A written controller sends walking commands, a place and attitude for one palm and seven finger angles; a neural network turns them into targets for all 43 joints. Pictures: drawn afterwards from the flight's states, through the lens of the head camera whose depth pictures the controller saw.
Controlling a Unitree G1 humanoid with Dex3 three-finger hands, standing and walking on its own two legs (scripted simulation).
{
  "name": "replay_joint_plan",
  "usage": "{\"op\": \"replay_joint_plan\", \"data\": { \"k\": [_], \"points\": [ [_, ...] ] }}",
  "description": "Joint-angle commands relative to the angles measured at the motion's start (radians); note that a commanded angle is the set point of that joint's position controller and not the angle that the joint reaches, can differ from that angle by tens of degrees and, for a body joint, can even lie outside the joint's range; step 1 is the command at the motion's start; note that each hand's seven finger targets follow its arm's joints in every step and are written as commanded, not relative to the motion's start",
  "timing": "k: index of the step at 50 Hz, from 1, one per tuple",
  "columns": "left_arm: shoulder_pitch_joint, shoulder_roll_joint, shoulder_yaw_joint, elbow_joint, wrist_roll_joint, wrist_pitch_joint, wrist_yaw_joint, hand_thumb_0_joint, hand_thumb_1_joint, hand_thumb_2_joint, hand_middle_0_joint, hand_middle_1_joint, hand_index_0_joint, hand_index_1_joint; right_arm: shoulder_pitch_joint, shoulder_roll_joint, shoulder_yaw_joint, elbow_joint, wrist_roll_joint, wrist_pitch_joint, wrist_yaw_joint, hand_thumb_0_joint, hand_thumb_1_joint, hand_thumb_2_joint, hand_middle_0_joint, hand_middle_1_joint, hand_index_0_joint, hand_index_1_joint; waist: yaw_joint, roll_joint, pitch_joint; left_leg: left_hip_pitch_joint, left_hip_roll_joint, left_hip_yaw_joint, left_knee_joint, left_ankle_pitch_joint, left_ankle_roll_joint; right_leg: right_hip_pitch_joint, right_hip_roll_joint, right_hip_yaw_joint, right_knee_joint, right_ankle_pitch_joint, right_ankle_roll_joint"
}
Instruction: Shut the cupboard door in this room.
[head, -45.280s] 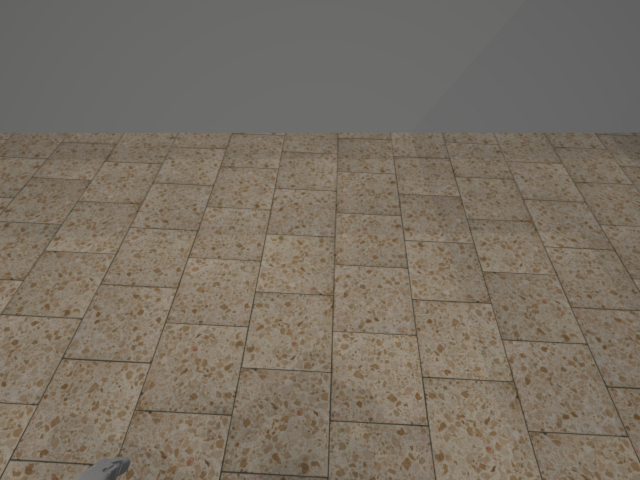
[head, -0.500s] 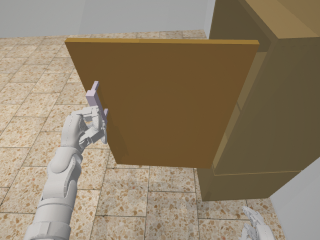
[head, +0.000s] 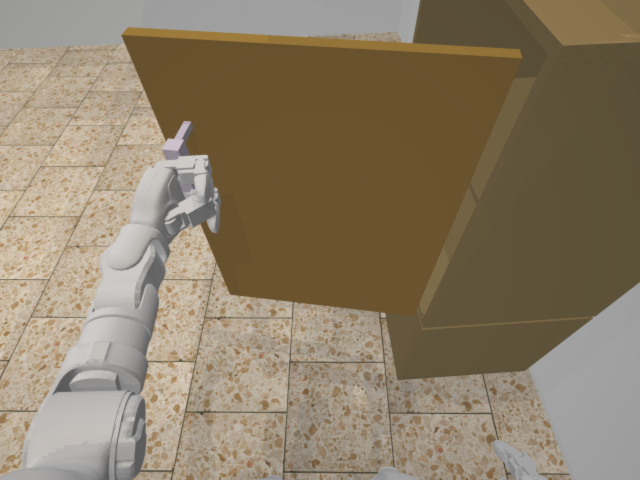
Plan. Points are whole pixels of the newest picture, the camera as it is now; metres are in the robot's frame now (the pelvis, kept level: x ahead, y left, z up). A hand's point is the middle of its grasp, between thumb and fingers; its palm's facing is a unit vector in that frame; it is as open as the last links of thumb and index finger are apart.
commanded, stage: push the door shut along its arc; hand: left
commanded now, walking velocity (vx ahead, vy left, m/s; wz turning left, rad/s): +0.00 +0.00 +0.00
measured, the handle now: (192, 170) +0.49 +0.20 +0.10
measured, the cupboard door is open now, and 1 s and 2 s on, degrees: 78 66 52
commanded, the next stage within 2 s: pull the fist back off the door in 1.36 s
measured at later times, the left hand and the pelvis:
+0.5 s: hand (239, 175) +0.47 +0.13 +0.11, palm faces -0.28 -0.96 +0.00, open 3.1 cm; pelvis +0.00 +0.01 -0.01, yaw -1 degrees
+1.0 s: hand (266, 147) +0.53 +0.10 +0.11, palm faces -0.39 -0.92 +0.01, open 2.9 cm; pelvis +0.01 +0.01 -0.02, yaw -2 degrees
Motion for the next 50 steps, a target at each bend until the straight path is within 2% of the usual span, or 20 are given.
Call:
{"op": "replay_joint_plan", "data": {
  "k": [1, 2, 3, 7, 9, 12, 16, 19, 21, 24, 26, 31, 32, 35, 38, 40, 42, 44, 46, 50],
  "points": [
    [-0.489, 0.173, 0.014, -0.121, -0.008, -0.082, -0.043, 0.000, 0.900, 0.900, -1.300, -1.500, -1.300, -1.500, 0.028, -0.146, -0.057, -0.113, 0.003, -0.033, -0.007, 0.000, -0.900, -0.900, 0.200, 0.300, 0.200, 0.300, -0.048, -0.030, -0.360, 0.051, 0.013, -0.035, -0.100, 0.173, -0.001, 0.210, -0.001, 0.063, -0.064, 0.208, -0.003],
    [-0.537, 0.155, -0.005, -0.104, -0.011, -0.087, -0.050, 0.000, 0.900, 0.900, -1.300, -1.500, -1.300, -1.500, 0.031, -0.143, -0.056, -0.107, 0.006, -0.033, -0.006, 0.000, -0.900, -0.900, 0.200, 0.300, 0.200, 0.300, -0.065, -0.030, -0.347, 0.047, 0.015, -0.037, -0.098, 0.155, 0.000, 0.180, 0.000, 0.061, -0.064, 0.190, 0.000],
    [-0.561, 0.179, 0.016, -0.067, -0.013, -0.090, -0.054, 0.000, 0.900, 0.900, -1.300, -1.500, -1.300, -1.500, 0.038, -0.148, -0.057, -0.100, 0.005, -0.031, -0.007, 0.000, -0.900, -0.900, 0.200, 0.300, 0.200, 0.300, -0.068, -0.046, -0.327, 0.024, 0.015, -0.035, -0.095, 0.127, 0.001, 0.170, 0.001, 0.065, -0.069, 0.163, 0.002],
    [-0.620, 0.205, 0.030, -0.032, -0.009, -0.112, -0.073, 0.000, 0.900, 0.900, -1.300, -1.500, -1.300, -1.500, 0.067, -0.157, -0.063, -0.094, 0.001, -0.030, -0.004, 0.000, -0.900, -0.900, 0.200, 0.300, 0.200, 0.300, -0.073, -0.023, -0.402, 0.052, 0.017, -0.043, -0.081, 0.171, 0.000, 0.164, 0.005, 0.061, -0.046, 0.200, -0.001],
    [-0.620, 0.225, 0.043, -0.003, -0.008, -0.118, -0.084, 0.000, 0.900, 0.900, -1.300, -1.500, -1.300, -1.500, 0.076, -0.163, -0.062, -0.094, 0.000, -0.027, -0.002, 0.000, -0.900, -0.900, 0.200, 0.300, 0.200, 0.300, -0.070, -0.019, -0.405, 0.039, 0.017, -0.043, -0.076, 0.169, -0.002, 0.159, 0.007, 0.062, -0.041, 0.196, -0.003],
    [-0.699, 0.245, 0.042, 0.039, -0.006, -0.121, -0.096, 0.000, 0.900, 0.900, -1.300, -1.500, -1.300, -1.500, 0.091, -0.168, -0.059, -0.082, 0.000, -0.021, -0.003, 0.000, -0.900, -0.900, 0.200, 0.300, 0.200, 0.300, -0.095, -0.027, -0.380, -0.004, 0.018, -0.042, -0.069, 0.144, 0.004, 0.143, 0.008, 0.067, -0.041, 0.180, 0.001],
    [-0.734, 0.275, 0.068, 0.050, 0.000, -0.131, -0.104, 0.000, 0.900, 0.900, -1.300, -1.500, -1.300, -1.500, 0.114, -0.175, -0.065, -0.080, -0.005, -0.019, -0.001, 0.000, -0.900, -0.900, 0.200, 0.300, 0.200, 0.300, -0.090, 0.023, -0.444, 0.041, 0.019, -0.049, -0.051, 0.193, -0.001, 0.125, 0.014, 0.062, -0.023, 0.210, -0.004],
    [-0.733, 0.288, 0.081, 0.070, -0.002, -0.130, -0.113, 0.000, 0.900, 0.900, -1.300, -1.500, -1.300, -1.500, 0.127, -0.176, -0.065, -0.083, -0.006, -0.017, 0.004, 0.000, -0.900, -0.900, 0.200, 0.300, 0.200, 0.300, -0.094, -0.004, -0.455, 0.023, 0.021, -0.045, -0.046, 0.204, 0.001, 0.133, 0.016, 0.063, -0.021, 0.226, 0.000],
    [-0.759, 0.279, 0.065, 0.118, 0.003, -0.123, -0.118, 0.000, 0.900, 0.900, -1.300, -1.500, -1.300, -1.500, 0.135, -0.181, -0.063, -0.074, -0.005, -0.011, 0.001, 0.000, -0.900, -0.900, 0.200, 0.300, 0.200, 0.300, -0.116, -0.029, -0.410, -0.002, 0.023, -0.046, -0.042, 0.179, 0.005, 0.102, 0.020, 0.061, -0.024, 0.204, 0.002],
    [-0.807, 0.306, 0.072, 0.134, 0.012, -0.124, -0.125, 0.000, 0.900, 0.900, -1.300, -1.500, -1.300, -1.500, 0.142, -0.185, -0.063, -0.069, -0.005, -0.008, 0.000, 0.000, -0.900, -0.900, 0.200, 0.300, 0.200, 0.300, -0.127, -0.003, -0.412, -0.011, 0.024, -0.045, -0.035, 0.174, 0.004, 0.085, 0.019, 0.063, -0.022, 0.199, 0.002],
    [-0.825, 0.324, 0.087, 0.141, 0.011, -0.123, -0.132, 0.000, 0.900, 0.900, -1.300, -1.500, -1.300, -1.500, 0.155, -0.190, -0.065, -0.067, -0.008, -0.005, -0.001, 0.000, -0.900, -0.900, 0.200, 0.300, 0.200, 0.300, -0.126, -0.005, -0.451, -0.001, 0.023, -0.049, -0.024, 0.192, 0.005, 0.091, 0.022, 0.063, -0.013, 0.214, 0.000],
    [-0.915, 0.312, 0.062, 0.180, 0.015, -0.113, -0.149, 0.000, 0.900, 0.900, -1.300, -1.500, -1.300, -1.500, 0.170, -0.193, -0.063, -0.053, -0.011, -0.006, -0.003, 0.000, -0.900, -0.900, 0.200, 0.300, 0.200, 0.300, -0.157, 0.041, -0.455, 0.013, 0.025, -0.059, -0.002, 0.192, 0.005, 0.021, 0.026, 0.058, -0.004, 0.192, 0.001],
    [-0.923, 0.322, 0.066, 0.181, 0.015, -0.111, -0.151, 0.000, 0.900, 0.900, -1.300, -1.500, -1.300, -1.500, 0.174, -0.195, -0.063, -0.053, -0.011, -0.006, -0.002, 0.000, -0.900, -0.900, 0.200, 0.300, 0.200, 0.300, -0.162, 0.020, -0.463, 0.010, 0.028, -0.062, 0.002, 0.193, 0.006, 0.017, 0.026, 0.057, -0.004, 0.192, 0.003],
    [-0.937, 0.371, 0.102, 0.217, 0.026, -0.102, -0.153, 0.000, 0.900, 0.900, -1.300, -1.500, -1.300, -1.500, 0.190, -0.200, -0.062, -0.050, -0.016, -0.002, -0.002, 0.000, -0.900, -0.900, 0.200, 0.300, 0.200, 0.300, -0.162, 0.018, -0.480, -0.021, 0.028, -0.061, 0.015, 0.214, 0.006, 0.031, 0.026, 0.059, 0.010, 0.215, 0.003],
    [-0.949, 0.365, 0.099, 0.201, 0.033, -0.105, -0.157, 0.000, 0.900, 0.900, -1.300, -1.500, -1.300, -1.500, 0.203, -0.198, -0.066, -0.051, -0.023, 0.001, 0.002, 0.000, -0.900, -0.900, 0.200, 0.300, 0.200, 0.300, -0.156, 0.065, -0.543, 0.031, 0.029, -0.066, 0.035, 0.293, 0.000, 0.017, 0.029, 0.053, 0.029, 0.263, 0.001],
    [-0.913, 0.400, 0.134, 0.219, 0.037, -0.098, -0.160, 0.000, 0.900, 0.900, -1.300, -1.500, -1.300, -1.500, 0.213, -0.202, -0.070, -0.058, -0.026, 0.009, 0.004, 0.000, -0.900, -0.900, 0.200, 0.300, 0.200, 0.300, -0.147, 0.022, -0.559, 0.010, 0.029, -0.060, 0.041, 0.313, 0.002, 0.051, 0.033, 0.055, 0.033, 0.295, 0.003],
    [-0.906, 0.392, 0.126, 0.234, 0.039, -0.090, -0.167, 0.000, 0.900, 0.900, -1.300, -1.500, -1.300, -1.500, 0.213, -0.201, -0.069, -0.060, -0.025, 0.017, 0.005, 0.000, -0.900, -0.900, 0.200, 0.300, 0.200, 0.300, -0.148, 0.041, -0.547, 0.010, 0.030, -0.055, 0.050, 0.334, 0.001, 0.030, 0.035, 0.053, 0.036, 0.308, 0.004],
    [-0.957, 0.384, 0.104, 0.251, 0.047, -0.080, -0.170, 0.000, 0.900, 0.900, -1.300, -1.500, -1.300, -1.500, 0.222, -0.203, -0.070, -0.052, -0.024, 0.026, 0.000, 0.000, -0.900, -0.900, 0.200, 0.300, 0.200, 0.300, -0.177, -0.013, -0.483, -0.046, 0.032, -0.053, 0.046, 0.272, 0.007, 0.022, 0.036, 0.054, 0.025, 0.274, 0.010],
    [-1.013, 0.364, 0.082, 0.230, 0.046, -0.082, -0.171, 0.000, 0.900, 0.900, -1.300, -1.500, -1.300, -1.500, 0.228, -0.202, -0.071, -0.049, -0.025, 0.026, -0.003, 0.000, -0.900, -0.900, 0.200, 0.300, 0.200, 0.300, -0.188, 0.040, -0.499, -0.011, 0.028, -0.056, 0.050, 0.282, 0.008, -0.003, 0.036, 0.052, 0.027, 0.269, 0.005],
    [-1.049, 0.309, 0.039, 0.229, 0.043, -0.070, -0.186, 0.000, 0.900, 0.900, -1.300, -1.500, -1.300, -1.500, 0.236, -0.199, -0.076, -0.029, -0.031, 0.025, -0.002, 0.000, -0.900, -0.900, 0.200, 0.300, 0.200, 0.300, -0.206, 0.063, -0.538, 0.053, 0.033, -0.065, 0.067, 0.324, 0.005, -0.052, 0.041, 0.044, 0.028, 0.278, 0.007]
  ]
}}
